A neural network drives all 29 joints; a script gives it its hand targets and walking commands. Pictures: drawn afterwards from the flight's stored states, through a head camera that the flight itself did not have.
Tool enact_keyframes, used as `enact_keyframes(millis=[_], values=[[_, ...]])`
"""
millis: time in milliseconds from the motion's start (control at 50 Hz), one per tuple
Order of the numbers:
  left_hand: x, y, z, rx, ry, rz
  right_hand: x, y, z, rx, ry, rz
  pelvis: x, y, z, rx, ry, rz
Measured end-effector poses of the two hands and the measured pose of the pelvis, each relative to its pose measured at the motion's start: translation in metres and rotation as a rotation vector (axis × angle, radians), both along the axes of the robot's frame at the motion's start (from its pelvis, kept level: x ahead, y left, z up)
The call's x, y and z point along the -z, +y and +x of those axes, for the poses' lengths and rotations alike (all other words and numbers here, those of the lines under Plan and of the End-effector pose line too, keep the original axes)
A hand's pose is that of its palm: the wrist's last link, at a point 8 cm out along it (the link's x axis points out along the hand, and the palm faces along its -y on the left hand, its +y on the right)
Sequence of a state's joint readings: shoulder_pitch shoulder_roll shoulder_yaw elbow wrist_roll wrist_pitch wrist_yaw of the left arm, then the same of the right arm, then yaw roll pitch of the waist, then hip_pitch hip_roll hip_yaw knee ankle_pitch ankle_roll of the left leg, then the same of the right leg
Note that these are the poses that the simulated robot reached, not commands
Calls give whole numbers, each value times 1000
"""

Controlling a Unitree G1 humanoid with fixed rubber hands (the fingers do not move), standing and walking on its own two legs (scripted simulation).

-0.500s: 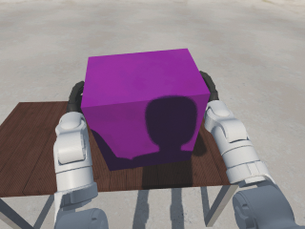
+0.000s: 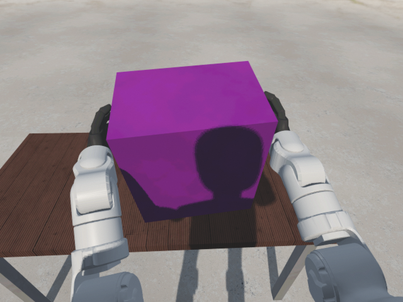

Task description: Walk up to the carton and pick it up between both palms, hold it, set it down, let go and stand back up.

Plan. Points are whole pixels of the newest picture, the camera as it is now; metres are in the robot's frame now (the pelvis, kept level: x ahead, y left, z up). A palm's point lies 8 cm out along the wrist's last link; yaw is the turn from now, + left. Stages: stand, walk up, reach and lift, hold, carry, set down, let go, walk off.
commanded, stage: hold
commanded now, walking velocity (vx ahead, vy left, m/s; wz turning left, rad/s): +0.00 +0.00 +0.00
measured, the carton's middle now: (192, 148) +0.38 +0.01 +0.16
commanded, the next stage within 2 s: none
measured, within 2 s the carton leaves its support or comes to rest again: neither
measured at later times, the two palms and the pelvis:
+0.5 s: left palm (102, 148) +0.36 +0.18 +0.19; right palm (276, 132) +0.37 -0.16 +0.20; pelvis +0.00 +0.00 +0.00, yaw +0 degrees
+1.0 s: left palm (102, 146) +0.35 +0.17 +0.20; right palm (278, 132) +0.36 -0.16 +0.20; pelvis +0.00 +0.00 +0.00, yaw +0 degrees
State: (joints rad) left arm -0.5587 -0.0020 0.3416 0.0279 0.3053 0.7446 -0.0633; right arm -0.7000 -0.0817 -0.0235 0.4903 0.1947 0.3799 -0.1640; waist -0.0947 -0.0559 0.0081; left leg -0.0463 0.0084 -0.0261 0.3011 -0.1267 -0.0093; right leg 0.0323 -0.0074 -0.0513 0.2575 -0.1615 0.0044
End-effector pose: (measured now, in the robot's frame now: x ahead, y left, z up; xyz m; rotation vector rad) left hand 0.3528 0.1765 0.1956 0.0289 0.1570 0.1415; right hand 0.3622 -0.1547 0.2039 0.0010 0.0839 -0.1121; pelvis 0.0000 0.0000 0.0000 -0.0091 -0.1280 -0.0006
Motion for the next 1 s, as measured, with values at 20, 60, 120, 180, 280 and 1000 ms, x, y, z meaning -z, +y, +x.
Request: enact_keyframes(millis=[20,60,120,180,280,1000], values=[[0,0,0,0,0,4,-1,0,0,0,-1,-2,0,0,0,0,-4,0],[3,0,1,3,18,5,1,0,1,2,16,-5,0,0,0,0,-13,0],[6,1,0,2,23,-5,2,1,0,0,21,-13,0,0,1,-1,-11,0],[5,1,-1,5,12,-9,0,1,-2,5,11,-13,0,0,2,-3,-15,-1],[7,0,3,12,28,-13,3,0,-1,14,27,-9,0,0,1,0,-6,1],[-1,-2,2,6,19,-4,0,-2,-1,8,16,-10,0,-2,-1,1,-5,2]])
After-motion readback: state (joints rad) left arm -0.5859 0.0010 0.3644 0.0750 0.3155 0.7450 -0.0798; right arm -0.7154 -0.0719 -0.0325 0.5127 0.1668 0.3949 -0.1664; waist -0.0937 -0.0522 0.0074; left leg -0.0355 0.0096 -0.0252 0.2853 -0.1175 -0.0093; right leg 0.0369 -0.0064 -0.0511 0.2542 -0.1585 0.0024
